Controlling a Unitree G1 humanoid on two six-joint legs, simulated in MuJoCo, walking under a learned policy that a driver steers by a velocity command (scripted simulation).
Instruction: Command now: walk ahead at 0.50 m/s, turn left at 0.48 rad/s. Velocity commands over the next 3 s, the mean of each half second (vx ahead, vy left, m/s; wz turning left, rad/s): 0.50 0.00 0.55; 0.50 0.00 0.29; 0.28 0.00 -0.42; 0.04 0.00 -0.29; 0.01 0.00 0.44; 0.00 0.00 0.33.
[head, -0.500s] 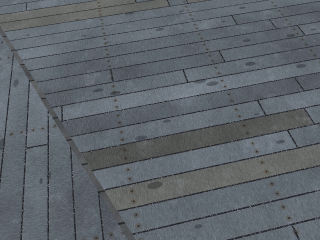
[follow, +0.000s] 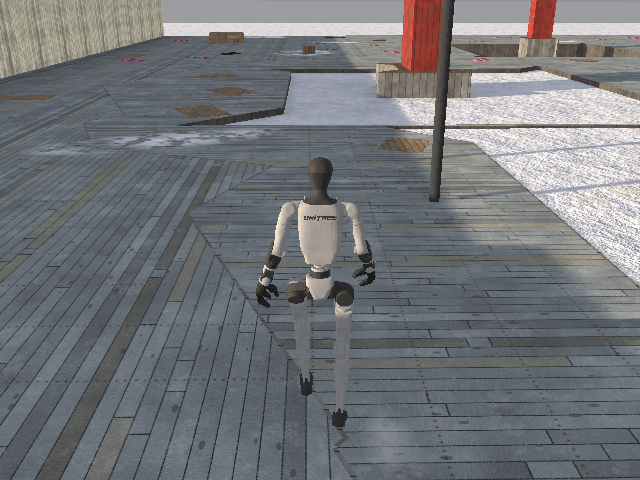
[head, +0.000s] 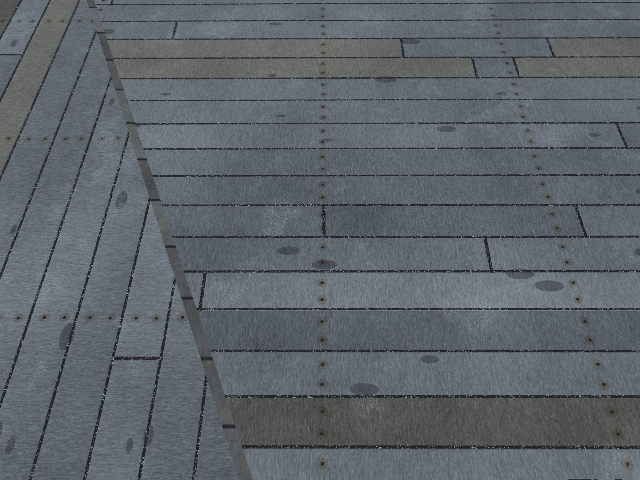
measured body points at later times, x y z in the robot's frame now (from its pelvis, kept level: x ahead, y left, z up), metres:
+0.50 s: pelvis +0.30 -0.02 +0.01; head +0.32 -0.02 +0.46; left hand +0.42 +0.28 -0.05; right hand +0.44 -0.27 -0.10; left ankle +0.13 +0.06 -0.65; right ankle +0.40 -0.11 -0.71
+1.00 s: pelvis +0.52 +0.12 +0.01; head +0.55 +0.14 +0.46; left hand +0.39 +0.36 -0.12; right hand +0.82 +0.01 -0.06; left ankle +0.55 +0.24 -0.71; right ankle +0.42 -0.09 -0.65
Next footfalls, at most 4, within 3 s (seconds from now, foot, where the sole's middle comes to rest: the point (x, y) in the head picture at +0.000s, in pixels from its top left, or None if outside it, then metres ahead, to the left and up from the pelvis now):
0.44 right None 0.44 -0.09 -0.75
0.94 left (219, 406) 0.58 0.26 -0.75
1.40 right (297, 292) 0.87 0.11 -0.75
1.86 left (198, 310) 0.82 0.34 -0.75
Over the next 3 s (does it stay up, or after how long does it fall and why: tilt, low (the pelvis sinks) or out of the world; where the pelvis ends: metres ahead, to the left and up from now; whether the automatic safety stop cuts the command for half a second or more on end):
stays up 0.78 0.27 0.02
